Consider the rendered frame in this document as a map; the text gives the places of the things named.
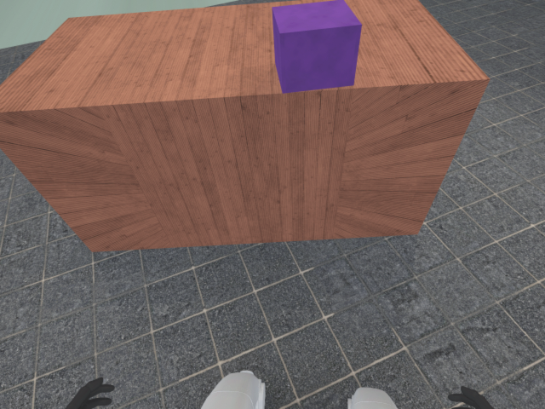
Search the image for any pedestal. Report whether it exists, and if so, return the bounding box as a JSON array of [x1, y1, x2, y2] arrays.
[[0, 0, 490, 252]]

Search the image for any robot thigh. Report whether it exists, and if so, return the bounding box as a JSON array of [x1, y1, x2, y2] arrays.
[[347, 388, 398, 409], [201, 372, 266, 409]]

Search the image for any carton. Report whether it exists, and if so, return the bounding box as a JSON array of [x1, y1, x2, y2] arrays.
[[272, 0, 362, 94]]

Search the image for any right robot thigh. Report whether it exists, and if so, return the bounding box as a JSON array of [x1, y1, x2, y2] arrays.
[[347, 388, 398, 409]]

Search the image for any left robot hand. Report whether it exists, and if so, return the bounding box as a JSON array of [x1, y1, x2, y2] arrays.
[[65, 377, 115, 409]]

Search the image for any right robot hand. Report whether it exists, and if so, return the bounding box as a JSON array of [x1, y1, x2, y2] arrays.
[[448, 386, 494, 409]]

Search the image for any left robot thigh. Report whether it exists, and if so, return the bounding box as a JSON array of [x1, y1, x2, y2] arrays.
[[201, 372, 266, 409]]

